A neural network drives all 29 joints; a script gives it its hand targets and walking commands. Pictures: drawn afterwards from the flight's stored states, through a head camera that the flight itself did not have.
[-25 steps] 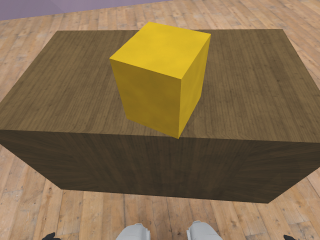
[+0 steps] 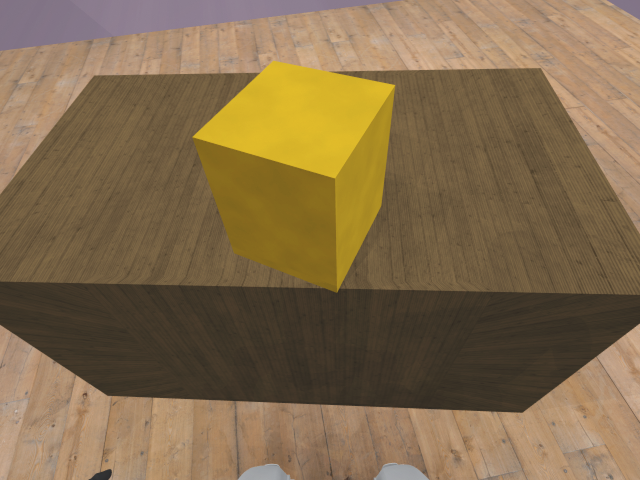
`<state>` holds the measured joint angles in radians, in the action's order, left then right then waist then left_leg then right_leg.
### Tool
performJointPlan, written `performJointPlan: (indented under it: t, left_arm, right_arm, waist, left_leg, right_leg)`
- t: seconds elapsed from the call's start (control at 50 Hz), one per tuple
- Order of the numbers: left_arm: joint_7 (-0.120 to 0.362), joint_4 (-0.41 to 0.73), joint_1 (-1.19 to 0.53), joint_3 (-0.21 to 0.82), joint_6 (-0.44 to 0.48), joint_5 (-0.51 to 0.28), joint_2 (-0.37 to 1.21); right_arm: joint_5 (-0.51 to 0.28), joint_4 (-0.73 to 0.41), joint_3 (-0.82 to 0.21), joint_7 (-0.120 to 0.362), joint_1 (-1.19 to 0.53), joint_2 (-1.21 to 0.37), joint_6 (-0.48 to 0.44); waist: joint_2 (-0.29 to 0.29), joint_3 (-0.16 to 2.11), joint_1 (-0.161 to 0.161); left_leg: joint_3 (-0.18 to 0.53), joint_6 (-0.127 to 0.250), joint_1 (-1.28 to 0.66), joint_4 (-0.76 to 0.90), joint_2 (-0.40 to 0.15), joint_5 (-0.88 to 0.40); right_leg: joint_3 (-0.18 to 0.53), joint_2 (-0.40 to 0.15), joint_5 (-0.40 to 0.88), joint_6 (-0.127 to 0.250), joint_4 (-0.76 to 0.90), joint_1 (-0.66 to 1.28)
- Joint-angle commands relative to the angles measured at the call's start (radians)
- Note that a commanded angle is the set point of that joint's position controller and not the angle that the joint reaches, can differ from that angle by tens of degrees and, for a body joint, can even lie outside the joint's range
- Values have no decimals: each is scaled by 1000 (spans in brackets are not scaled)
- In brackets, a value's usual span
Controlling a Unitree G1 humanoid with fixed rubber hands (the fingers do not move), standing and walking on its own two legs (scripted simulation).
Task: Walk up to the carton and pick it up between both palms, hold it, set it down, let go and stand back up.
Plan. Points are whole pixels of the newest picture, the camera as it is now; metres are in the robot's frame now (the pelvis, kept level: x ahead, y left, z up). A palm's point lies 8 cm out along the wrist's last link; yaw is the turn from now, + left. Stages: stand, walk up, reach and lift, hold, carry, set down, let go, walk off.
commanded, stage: walk up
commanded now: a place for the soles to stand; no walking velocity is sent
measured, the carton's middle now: (305, 178) +0.54 +0.04 +0.05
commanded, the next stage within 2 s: none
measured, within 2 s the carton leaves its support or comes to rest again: neither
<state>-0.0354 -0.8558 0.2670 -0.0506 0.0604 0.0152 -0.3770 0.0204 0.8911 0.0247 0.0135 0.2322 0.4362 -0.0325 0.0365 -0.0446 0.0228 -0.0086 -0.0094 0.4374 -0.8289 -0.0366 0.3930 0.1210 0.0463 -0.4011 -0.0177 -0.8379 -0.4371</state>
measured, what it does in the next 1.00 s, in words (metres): walks ahead: right foot, then left foot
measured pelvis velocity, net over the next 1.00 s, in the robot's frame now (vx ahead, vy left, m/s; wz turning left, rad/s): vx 0.12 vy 0.07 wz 0.01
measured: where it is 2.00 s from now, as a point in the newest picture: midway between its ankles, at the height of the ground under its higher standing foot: outside the picture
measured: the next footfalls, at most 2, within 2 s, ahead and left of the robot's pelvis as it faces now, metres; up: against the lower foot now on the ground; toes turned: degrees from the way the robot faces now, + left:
right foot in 0.68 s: +0.26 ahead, -0.03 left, +0.00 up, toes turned +4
left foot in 1.00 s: +0.16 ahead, +0.18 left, +0.00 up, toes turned -2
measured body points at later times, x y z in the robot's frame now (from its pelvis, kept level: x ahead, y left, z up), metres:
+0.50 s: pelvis +0.08 +0.09 +0.02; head +0.10 +0.09 +0.47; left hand +0.15 +0.41 -0.09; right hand +0.14 -0.24 -0.09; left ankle +0.05 +0.16 -0.70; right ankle +0.08 -0.07 -0.64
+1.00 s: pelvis +0.12 +0.07 +0.01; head +0.17 +0.05 +0.46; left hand +0.24 +0.38 -0.09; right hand +0.16 -0.26 -0.11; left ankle +0.11 +0.19 -0.70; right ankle +0.22 -0.03 -0.70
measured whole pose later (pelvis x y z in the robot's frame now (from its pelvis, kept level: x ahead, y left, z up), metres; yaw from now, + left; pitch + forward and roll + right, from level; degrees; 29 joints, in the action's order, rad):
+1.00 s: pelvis +0.12 +0.07 +0.01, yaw +0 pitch -2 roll +1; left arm -0.03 -0.88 0.13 -0.05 0.02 0.01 -0.38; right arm -0.01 0.90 0.02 0.00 0.26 0.43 -0.02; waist 0.01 -0.17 0.04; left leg -0.01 0.03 0.28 -0.73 0.01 0.50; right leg 0.06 0.04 -0.20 0.03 -0.68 -0.43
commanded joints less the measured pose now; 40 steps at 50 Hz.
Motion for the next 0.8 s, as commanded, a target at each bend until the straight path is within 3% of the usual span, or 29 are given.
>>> performJointPlan:
  t: [0.0,0.02,0.06,0.1,0.12,0.14,0.16,0.18,0.2,0.22,0.24,0.26,0.28,0.32,0.34,0.38,0.42,0.46,0.5,0.54,0.6,0.62,0.64,0.66,0.68,0.7,0.72,0.74,0.78]
  left_arm:
    - [-12,-25,248,-101,58,-2,-398]
    - [-18,-21,258,-109,59,-2,-404]
    - [-28,13,161,-110,52,7,-404]
    - [-21,28,121,-98,50,11,-369]
    - [-18,40,83,-98,53,13,-389]
    - [-15,34,97,-95,56,8,-379]
    - [-13,40,52,-93,51,11,-379]
    - [-13,62,-9,-91,46,3,-366]
    - [-11,57,-40,-66,36,3,-301]
    - [-16,59,8,-34,43,-16,-149]
    - [-25,44,51,-37,38,-8,-203]
    - [-31,41,59,-50,41,-6,-299]
    - [-26,32,45,-49,41,-7,-298]
    - [-3,26,18,-57,35,-24,-281]
    - [3,15,24,-66,30,-28,-277]
    - [10,24,30,-56,28,-21,-244]
    - [15,37,15,-48,25,-28,-218]
    - [16,58,-14,-43,21,-31,-211]
    - [18,77,-71,-28,20,-27,-195]
    - [14,104,-151,-29,16,-21,-197]
    - [16,83,-97,-22,19,-17,-188]
    - [16,59,-57,-21,17,-15,-176]
    - [16,41,-45,-28,17,-8,-176]
    - [6,20,25,-42,22,-3,-195]
    - [0,-9,122,-61,28,-2,-242]
    - [-11,0,118,-74,31,-8,-262]
    - [-11,27,45,-52,22,-12,-226]
    - [-16,48,-40,-34,10,-13,-192]
    - [-13,40,-116,-17,-2,-12,-179]
  right_arm:
    - [26,-132,98,20,-91,206,-5]
    - [31,-154,97,25,-120,211,-1]
    - [28,-129,105,37,-96,230,1]
    - [27,-115,118,42,-61,235,-3]
    - [21,-126,121,45,-48,223,-8]
    - [24,-109,125,48,-53,239,-13]
    - [20,-99,125,50,5,212,-17]
    - [15,-70,136,46,120,217,-27]
    - [20,-22,144,37,240,216,-40]
    - [37,-17,169,20,301,301,-46]
    - [6,-35,165,16,247,329,-46]
    - [-20,-43,168,18,187,342,-40]
    - [-17,-53,161,15,124,323,-42]
    - [-6,-57,140,6,77,257,-51]
    - [-7,-49,129,3,116,234,-56]
    - [-28,-29,125,-9,196,215,-66]
    - [-28,-31,118,-14,203,194,-67]
    - [-9,-44,117,-17,184,192,-59]
    - [-11,-46,118,-23,191,212,-51]
    - [-16,-29,114,-35,215,226,-49]
    - [-27,-54,94,-39,122,192,-35]
    - [-26,-58,97,-39,79,193,-29]
    - [-29,-53,88,-44,52,179,-29]
    - [-42,-58,80,-48,20,184,-28]
    - [-59,-67,64,-42,-6,135,-35]
    - [-67,-70,40,-38,30,70,-33]
    - [-55,-32,48,-42,89,131,-7]
    - [-49,-21,47,-44,70,135,5]
    - [-39,-18,37,-34,50,111,5]
  waist:
    - [-228,131,-98]
    - [-215,67,-103]
    - [-147,-3,-66]
    - [-142,-65,-31]
    - [-181,-119,-15]
    - [-164,-76,-24]
    - [-183,-60,18]
    - [-178,-27,83]
    - [14,21,159]
    - [343,18,179]
    - [185,-19,123]
    - [92,-9,98]
    - [41,-71,56]
    - [2,-106,38]
    - [4,-115,45]
    - [-41,-41,45]
    - [-46,-1,49]
    - [-8,4,64]
    - [12,-4,84]
    - [-37,-16,106]
    - [14,26,56]
    - [3,54,41]
    - [-60,74,15]
    - [-97,108,-46]
    - [-139,194,-111]
    - [-314,255,-103]
    - [-246,278,-52]
    - [-207,179,-27]
    - [-163,71,-3]
  left_leg:
    - [37,69,320,-192,46,335]
    - [78,63,436,-243,16,317]
    - [105,69,429,-260,-25,225]
    - [90,73,339,-211,-23,211]
    - [85,76,303,-144,-36,221]
    - [66,81,237,-91,-9,223]
    - [59,83,123,-15,-9,149]
    - [61,77,-102,111,-1,60]
    - [81,84,-376,315,26,135]
    - [508,79,-514,542,-172,250]
    - [740,74,-480,636,-320,198]
    - [823,101,-428,655,-372,239]
    - [707,106,-333,637,-357,190]
    - [463,80,-299,557,-233,-25]
    - [422,33,-371,526,-208,-231]
    - [362,31,-458,443,-217,-543]
    - [285,26,-549,430,-201,-720]
    - [267,76,-599,424,-201,-728]
    - [244,88,-637,411,-206,-772]
    - [286,101,-656,390,-269,-913]
    - [131,97,-583,334,-210,-910]
    - [104,68,-532,297,-197,-917]
    - [72,46,-444,220,-178,-959]
    - [67,1,-343,98,-140,-1013]
    - [32,-33,-217,-61,-65,-798]
    - [-5,-49,54,-261,94,-164]
    - [86,-22,16,-280,93,172]
    - [91,12,-43,-225,49,232]
    - [84,22,-56,-170,33,244]
  right_leg:
    - [616,-334,-78,308,384,454]
    - [682,-375,-180,338,426,469]
    - [676,-366,-389,329,462,339]
    - [615,-336,-416,315,467,185]
    - [583,-351,-326,322,452,145]
    - [572,-322,-252,321,417,134]
    - [507,-312,-172,298,370,75]
    - [374,-244,-91,241,252,-67]
    - [176,-124,11,174,9,-228]
    - [19,83,-103,73,-346,-450]
    - [25,72,-184,44,-437,-526]
    - [51,25,-155,51,-440,-474]
    - [28,-24,-71,44,-425,-440]
    - [-8,-69,33,33,-344,-368]
    - [21,-58,55,25,-327,-374]
    - [13,-67,61,34,-285,-327]
    - [-2,-66,83,25,-236,-321]
    - [-35,-74,70,20,-154,-346]
    - [-75,-66,43,28,-46,-344]
    - [-65,-72,43,31,21,-335]
    - [-166,-62,150,42,195,-159]
    - [-179,-36,172,58,254,-61]
    - [-184,-32,268,71,349,85]
    - [-155,-26,478,92,431,258]
    - [19,-122,778,152,435,473]
    - [301,-308,1010,270,367,655]
    - [425,-366,942,366,330,521]
    - [405,-366,710,356,382,323]
    - [303,-310,633,291,409,198]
